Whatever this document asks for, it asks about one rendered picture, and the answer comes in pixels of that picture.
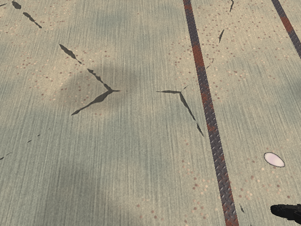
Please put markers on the right robot hand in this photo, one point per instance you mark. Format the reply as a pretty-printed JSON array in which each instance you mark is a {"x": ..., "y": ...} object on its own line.
[{"x": 288, "y": 211}]

